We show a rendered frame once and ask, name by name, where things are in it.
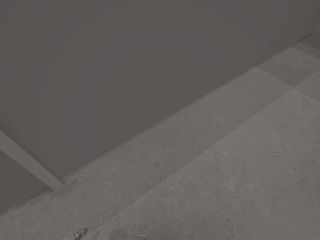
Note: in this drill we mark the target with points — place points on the left robot hand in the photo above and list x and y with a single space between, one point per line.
76 233

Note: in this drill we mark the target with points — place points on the panel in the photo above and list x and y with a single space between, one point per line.
18 151

